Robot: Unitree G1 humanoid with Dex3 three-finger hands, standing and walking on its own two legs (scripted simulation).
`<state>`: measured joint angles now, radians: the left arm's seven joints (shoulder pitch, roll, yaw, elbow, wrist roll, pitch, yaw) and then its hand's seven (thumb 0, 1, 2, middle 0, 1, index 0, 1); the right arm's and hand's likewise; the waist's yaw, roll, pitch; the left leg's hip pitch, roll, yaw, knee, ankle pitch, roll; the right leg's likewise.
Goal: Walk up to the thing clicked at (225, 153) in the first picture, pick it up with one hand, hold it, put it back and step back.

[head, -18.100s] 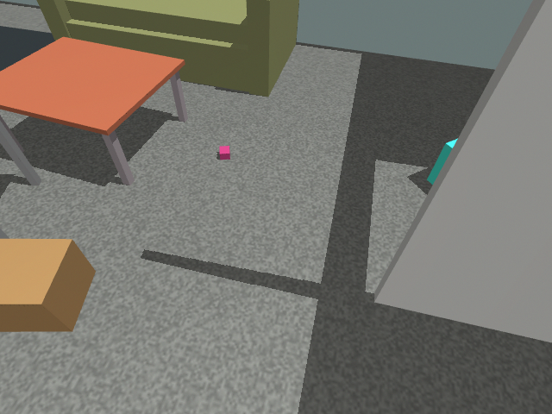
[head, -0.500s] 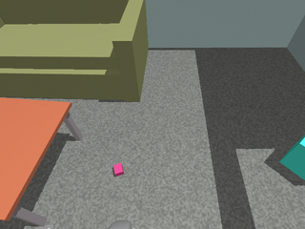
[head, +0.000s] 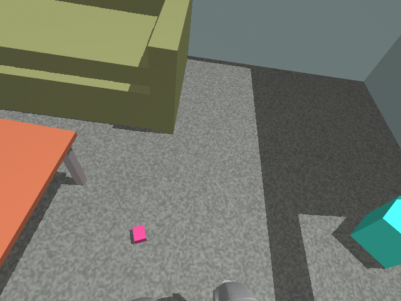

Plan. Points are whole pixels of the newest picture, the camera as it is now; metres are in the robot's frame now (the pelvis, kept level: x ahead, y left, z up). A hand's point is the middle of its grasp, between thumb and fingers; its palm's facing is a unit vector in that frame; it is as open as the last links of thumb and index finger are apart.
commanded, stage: walk up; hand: left
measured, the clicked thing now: (139, 234) +0.47 +0.21 -0.75
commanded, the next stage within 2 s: none
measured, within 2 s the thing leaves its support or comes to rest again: neither
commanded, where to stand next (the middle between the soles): +0.11 -0.03 m, yaw +1 degrees
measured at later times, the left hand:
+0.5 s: hand out of the picture +0.11 +0.21 -0.14, palm faces -0.05 -0.95 -0.32, open 7.4 cm
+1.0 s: hand out of the picture +0.11 +0.23 -0.15, palm faces -0.02 -0.95 -0.31, open 7.4 cm
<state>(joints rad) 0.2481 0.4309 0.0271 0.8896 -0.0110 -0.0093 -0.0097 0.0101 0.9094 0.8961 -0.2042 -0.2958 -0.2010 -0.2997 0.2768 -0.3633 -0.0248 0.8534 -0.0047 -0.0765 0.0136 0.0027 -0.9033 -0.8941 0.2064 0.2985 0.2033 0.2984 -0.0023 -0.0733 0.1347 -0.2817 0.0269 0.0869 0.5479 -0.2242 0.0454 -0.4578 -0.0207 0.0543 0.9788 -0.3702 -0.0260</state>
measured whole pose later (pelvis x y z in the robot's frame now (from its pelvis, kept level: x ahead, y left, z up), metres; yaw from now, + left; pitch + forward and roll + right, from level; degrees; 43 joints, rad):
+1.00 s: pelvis +0.03 -0.02 +0.01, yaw -1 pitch -2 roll +0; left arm 0.08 0.35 0.01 1.17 0.00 0.01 -0.02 0.01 0.91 0.90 -0.20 -0.30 -0.20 -0.30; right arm 0.08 -0.35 0.00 1.15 -0.01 -0.04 0.01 0.00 -0.91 -0.89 0.20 0.30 0.20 0.30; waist 0.01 -0.01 0.04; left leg -0.15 0.03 0.08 0.34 -0.17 0.00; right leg -0.15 -0.01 -0.03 0.33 -0.15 0.00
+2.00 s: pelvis +0.05 -0.02 +0.02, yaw -1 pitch -2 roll +0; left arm 0.08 0.34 0.02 1.15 0.01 0.01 -0.01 0.01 0.91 0.90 -0.20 -0.30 -0.20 -0.30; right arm 0.09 -0.34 -0.01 1.15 -0.01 -0.03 0.01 0.00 -0.91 -0.89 0.20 0.30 0.20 0.30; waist 0.00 -0.01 0.04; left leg -0.09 0.02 0.08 0.30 -0.17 0.00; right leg -0.10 -0.01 -0.03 0.29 -0.16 0.01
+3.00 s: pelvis +0.05 -0.02 +0.02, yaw +0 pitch -2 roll +0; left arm 0.12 0.35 -0.01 1.13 0.01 -0.01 -0.01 0.01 0.91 0.90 -0.21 -0.30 -0.20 -0.30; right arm 0.11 -0.35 0.01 1.15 -0.01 -0.01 0.01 0.00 -0.91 -0.89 0.20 0.30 0.20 0.30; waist 0.00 0.00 0.04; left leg -0.09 0.02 0.07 0.29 -0.16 0.00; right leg -0.10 -0.01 -0.04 0.30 -0.17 0.00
